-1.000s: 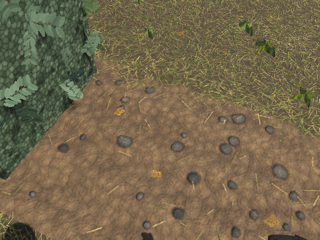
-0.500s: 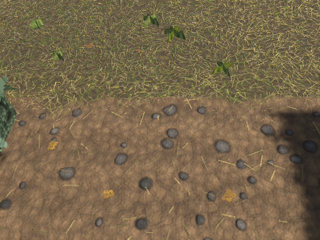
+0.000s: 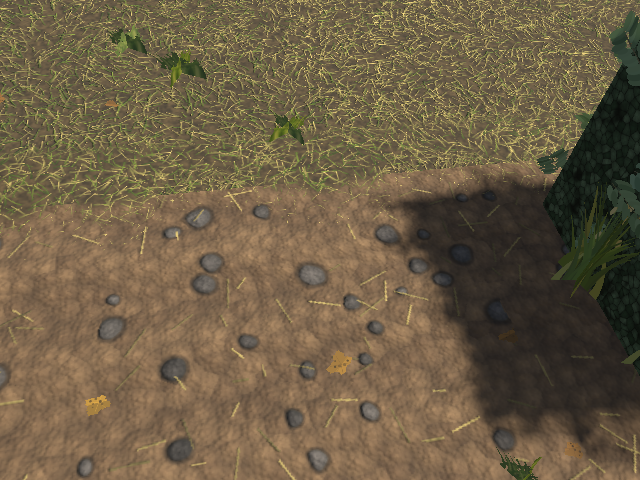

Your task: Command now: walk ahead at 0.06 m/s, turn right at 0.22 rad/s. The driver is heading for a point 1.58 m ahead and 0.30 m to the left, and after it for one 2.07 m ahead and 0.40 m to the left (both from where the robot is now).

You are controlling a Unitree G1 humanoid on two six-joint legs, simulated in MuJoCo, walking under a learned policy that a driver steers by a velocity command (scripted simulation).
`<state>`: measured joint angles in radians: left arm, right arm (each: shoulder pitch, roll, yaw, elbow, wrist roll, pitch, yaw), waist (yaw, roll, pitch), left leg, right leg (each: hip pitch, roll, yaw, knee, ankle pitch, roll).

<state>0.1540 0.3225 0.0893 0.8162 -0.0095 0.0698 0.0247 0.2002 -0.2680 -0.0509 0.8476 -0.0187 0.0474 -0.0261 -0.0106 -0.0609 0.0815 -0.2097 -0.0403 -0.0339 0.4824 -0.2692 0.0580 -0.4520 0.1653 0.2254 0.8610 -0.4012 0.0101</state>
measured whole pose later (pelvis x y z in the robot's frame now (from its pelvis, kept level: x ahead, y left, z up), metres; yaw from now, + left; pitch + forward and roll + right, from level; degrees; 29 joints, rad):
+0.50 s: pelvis +0.07 -0.04 +0.00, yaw +0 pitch +2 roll +1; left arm 0.08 0.28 0.06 0.83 -0.04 -0.08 -0.01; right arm 0.38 -0.32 -0.06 0.92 0.03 -0.04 0.00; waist -0.08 0.00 -0.02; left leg -0.06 -0.02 -0.06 0.30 -0.27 0.02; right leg -0.32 -0.03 -0.02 0.45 -0.18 -0.01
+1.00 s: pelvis +0.31 -0.07 -0.02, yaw -1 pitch +3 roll +0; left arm 0.45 0.27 0.03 0.98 -0.01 -0.06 0.01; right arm -0.06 -0.26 -0.02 0.71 0.02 -0.09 0.06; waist 0.09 0.03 0.04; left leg -0.55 0.00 0.04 0.47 0.00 0.08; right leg 0.17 0.03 0.00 0.20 -0.40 -0.04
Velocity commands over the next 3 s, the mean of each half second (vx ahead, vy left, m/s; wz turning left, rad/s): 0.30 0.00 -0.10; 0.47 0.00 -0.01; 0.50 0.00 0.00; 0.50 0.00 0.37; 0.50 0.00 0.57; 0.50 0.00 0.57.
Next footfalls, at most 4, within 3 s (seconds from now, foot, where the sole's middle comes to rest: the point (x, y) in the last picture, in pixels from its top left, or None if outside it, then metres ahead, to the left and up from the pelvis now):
0.52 right None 0.15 -0.17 -0.78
1.02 left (282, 449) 0.51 0.03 -0.78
1.54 right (388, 328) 0.80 -0.21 -0.78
2.10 left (275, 239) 1.06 0.07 -0.78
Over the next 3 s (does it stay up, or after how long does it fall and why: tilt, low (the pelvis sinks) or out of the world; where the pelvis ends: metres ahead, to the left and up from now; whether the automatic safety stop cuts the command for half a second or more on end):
stays up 1.37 0.16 0.00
